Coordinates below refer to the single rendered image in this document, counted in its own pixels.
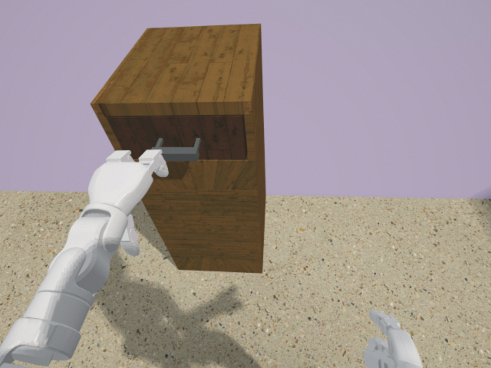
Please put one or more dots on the cabinet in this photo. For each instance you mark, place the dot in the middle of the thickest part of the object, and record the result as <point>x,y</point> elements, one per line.
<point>210,213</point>

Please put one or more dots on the left robot forearm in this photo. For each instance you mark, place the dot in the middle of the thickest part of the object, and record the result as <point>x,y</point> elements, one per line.
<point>49,329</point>

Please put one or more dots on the drawer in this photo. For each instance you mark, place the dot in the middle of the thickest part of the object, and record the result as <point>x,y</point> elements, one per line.
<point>222,136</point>

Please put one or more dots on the handle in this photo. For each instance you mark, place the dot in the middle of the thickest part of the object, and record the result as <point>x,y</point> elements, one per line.
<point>179,153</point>

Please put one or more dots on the robot right hand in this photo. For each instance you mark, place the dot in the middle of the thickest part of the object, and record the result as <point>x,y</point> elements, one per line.
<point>399,348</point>

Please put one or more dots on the robot left hand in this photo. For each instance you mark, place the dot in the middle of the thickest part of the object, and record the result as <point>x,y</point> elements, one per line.
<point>122,182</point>

